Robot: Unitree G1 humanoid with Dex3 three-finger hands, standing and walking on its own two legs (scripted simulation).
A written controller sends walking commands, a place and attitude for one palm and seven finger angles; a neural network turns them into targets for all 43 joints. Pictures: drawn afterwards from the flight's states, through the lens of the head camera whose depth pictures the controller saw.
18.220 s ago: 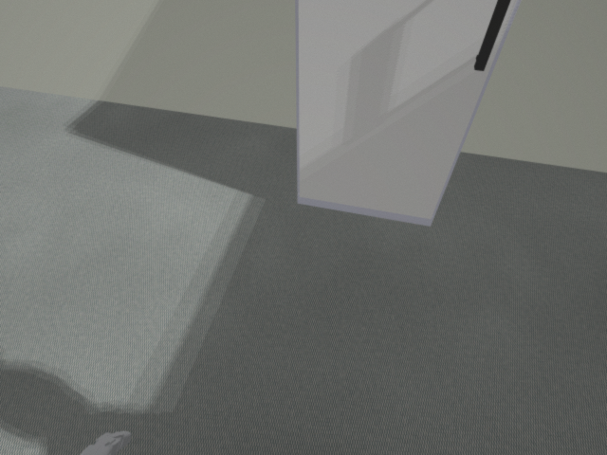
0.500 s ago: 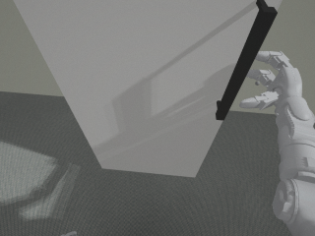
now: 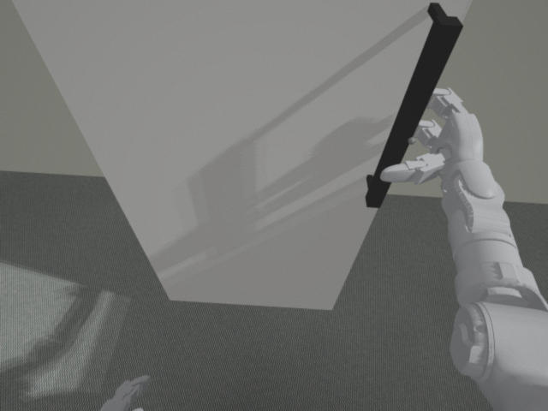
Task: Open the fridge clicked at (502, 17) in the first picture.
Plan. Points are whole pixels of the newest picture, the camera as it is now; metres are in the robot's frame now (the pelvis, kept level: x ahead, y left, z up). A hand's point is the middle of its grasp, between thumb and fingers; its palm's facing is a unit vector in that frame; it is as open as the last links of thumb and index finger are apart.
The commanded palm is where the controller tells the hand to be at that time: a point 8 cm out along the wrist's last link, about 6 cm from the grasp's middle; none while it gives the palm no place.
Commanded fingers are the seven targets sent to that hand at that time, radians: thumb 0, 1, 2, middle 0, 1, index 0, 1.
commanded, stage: slide the fingers in behind the handle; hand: right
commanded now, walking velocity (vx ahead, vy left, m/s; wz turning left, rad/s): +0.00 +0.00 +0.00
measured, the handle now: (398, 124) +0.51 -0.13 +0.16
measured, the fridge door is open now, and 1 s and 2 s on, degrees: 0 0 0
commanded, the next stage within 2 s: grip the handle and tug to test in 0.92 s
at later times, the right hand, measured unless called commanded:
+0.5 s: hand (402, 140) +0.46 -0.12 +0.17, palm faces -0.04 +1.00 -0.01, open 14.0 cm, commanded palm +0.44 -0.18 +0.17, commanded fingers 0.00 0.50 -0.30 0.30 1.20 0.30 1.20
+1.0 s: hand (401, 138) +0.47 -0.12 +0.17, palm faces -0.04 +1.00 -0.01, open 13.9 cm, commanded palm +0.44 -0.17 +0.17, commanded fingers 0.00 0.50 -0.30 0.30 1.20 0.30 1.20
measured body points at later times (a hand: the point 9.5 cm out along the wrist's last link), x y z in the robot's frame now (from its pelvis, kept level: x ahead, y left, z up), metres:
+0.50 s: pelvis -0.01 +0.01 +0.00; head +0.03 +0.02 +0.45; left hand +0.06 +0.27 -0.12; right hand +0.46 -0.18 +0.17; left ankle +0.05 +0.11 -0.73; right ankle -0.05 -0.10 -0.73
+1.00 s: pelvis -0.01 +0.00 +0.00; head +0.03 +0.02 +0.45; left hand +0.06 +0.26 -0.12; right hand +0.46 -0.18 +0.17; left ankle +0.05 +0.11 -0.73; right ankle -0.05 -0.10 -0.73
